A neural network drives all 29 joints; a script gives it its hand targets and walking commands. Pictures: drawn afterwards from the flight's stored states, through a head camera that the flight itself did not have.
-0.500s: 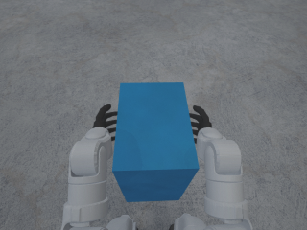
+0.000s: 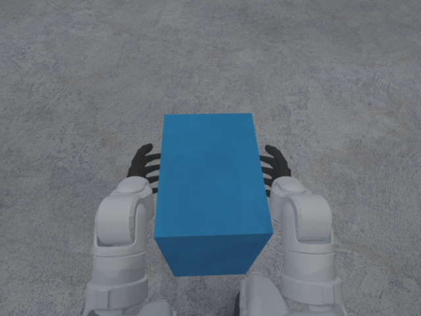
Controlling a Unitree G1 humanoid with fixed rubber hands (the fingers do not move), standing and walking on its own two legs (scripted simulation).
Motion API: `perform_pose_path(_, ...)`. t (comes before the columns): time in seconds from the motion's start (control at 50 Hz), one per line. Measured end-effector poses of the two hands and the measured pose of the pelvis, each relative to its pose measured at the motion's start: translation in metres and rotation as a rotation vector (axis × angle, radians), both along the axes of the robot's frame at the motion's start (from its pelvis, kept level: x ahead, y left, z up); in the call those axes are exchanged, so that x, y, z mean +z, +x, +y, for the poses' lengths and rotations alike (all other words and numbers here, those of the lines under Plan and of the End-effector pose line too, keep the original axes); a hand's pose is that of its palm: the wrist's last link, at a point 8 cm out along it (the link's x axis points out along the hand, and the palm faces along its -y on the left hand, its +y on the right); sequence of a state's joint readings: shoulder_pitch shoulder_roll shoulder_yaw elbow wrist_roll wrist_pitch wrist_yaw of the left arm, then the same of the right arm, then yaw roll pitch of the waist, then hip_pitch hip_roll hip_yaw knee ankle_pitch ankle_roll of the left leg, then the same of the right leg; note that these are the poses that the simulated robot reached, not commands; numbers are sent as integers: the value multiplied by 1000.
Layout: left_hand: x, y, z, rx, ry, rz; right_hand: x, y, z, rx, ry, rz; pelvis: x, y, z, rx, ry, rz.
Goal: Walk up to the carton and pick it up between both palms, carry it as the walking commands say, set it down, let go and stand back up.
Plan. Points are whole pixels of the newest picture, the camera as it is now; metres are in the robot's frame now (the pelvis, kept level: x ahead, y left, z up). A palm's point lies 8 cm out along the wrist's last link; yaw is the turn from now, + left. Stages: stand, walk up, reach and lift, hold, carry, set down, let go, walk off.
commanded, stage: carry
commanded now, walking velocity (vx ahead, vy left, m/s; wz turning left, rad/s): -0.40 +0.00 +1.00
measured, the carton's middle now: (209, 202) +0.31 -0.01 +0.00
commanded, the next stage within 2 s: none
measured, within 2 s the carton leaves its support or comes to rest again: neither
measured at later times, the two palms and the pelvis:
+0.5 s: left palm out of the picture +0.01 +0.22 +0.10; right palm out of the picture +0.10 -0.01 +0.09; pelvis -0.22 -0.01 +0.01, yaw +28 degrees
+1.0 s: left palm out of the picture -0.38 +0.23 +0.09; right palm out of the picture -0.18 +0.09 +0.08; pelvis -0.44 -0.09 +0.01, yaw +57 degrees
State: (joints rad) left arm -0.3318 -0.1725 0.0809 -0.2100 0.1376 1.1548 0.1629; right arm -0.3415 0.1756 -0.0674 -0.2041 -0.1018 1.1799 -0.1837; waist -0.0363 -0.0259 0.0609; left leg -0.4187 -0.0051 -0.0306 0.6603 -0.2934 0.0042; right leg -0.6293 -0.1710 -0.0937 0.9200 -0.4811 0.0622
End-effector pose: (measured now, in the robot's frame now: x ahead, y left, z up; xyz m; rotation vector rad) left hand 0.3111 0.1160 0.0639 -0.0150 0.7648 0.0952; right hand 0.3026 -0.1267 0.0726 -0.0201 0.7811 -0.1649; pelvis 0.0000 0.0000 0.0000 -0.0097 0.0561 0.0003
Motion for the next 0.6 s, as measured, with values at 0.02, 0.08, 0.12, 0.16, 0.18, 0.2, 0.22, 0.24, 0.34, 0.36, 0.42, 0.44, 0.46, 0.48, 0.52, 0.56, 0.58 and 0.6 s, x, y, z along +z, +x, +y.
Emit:
perform_pose_path(0.02,-1,-15,13,35,-4,14,-1,-6,13,41,-7,16,3,-8,1,22,-12,2)
perform_pose_path(0.08,1,-57,47,146,-12,14,2,-22,48,152,-12,18,7,-34,3,82,-35,7)
perform_pose_path(0.12,6,-83,65,214,-16,-9,7,-33,69,212,-9,-4,8,-51,4,118,-42,4)
perform_pose_path(0.16,11,-107,79,270,-17,-32,11,-45,85,262,-6,-27,8,-68,3,153,-45,3)
perform_pose_path(0.18,13,-119,84,292,-16,-41,12,-52,91,282,-4,-35,7,-77,2,170,-47,4)
perform_pose_path(0.2,15,-130,88,312,-14,-46,13,-60,96,300,-1,-41,7,-86,1,187,-48,5)
perform_pose_path(0.22,16,-142,90,328,-10,-49,14,-68,99,316,2,-43,6,-94,-1,205,-49,6)
perform_pose_path(0.24,17,-154,92,343,-5,-49,13,-77,102,330,7,-44,6,-103,-2,223,-50,7)
perform_pose_path(0.34,19,-216,93,381,56,-23,4,-127,107,381,53,-20,5,-153,-11,317,-34,0)
perform_pose_path(0.36,20,-229,93,385,57,-8,3,-139,107,394,49,-4,9,-161,-12,333,-15,-3)
perform_pose_path(0.42,25,-264,94,398,48,2,9,-171,109,418,37,5,15,-186,-13,386,32,-11)
perform_pose_path(0.44,27,-273,95,404,47,-7,12,-180,110,421,37,-4,15,-195,-12,407,43,-14)
perform_pose_path(0.46,30,-283,97,409,49,-19,15,-188,113,423,40,-16,14,-204,-12,430,50,-16)
perform_pose_path(0.48,32,-293,100,416,51,-32,18,-196,116,426,44,-29,13,-213,-11,454,53,-17)
perform_pose_path(0.52,33,-314,109,435,56,-56,21,-212,128,437,55,-53,7,-232,-7,504,52,-17)
perform_pose_path(0.56,29,-341,124,465,62,-72,19,-231,146,459,64,-69,-3,-253,0,549,39,-17)
perform_pose_path(0.58,24,-357,133,496,52,-72,15,-242,157,486,57,-66,-6,-264,1,572,49,-12)
perform_pose_path(0.6,18,-376,140,534,39,-59,11,-254,168,524,44,-52,-6,-275,0,591,48,-9)
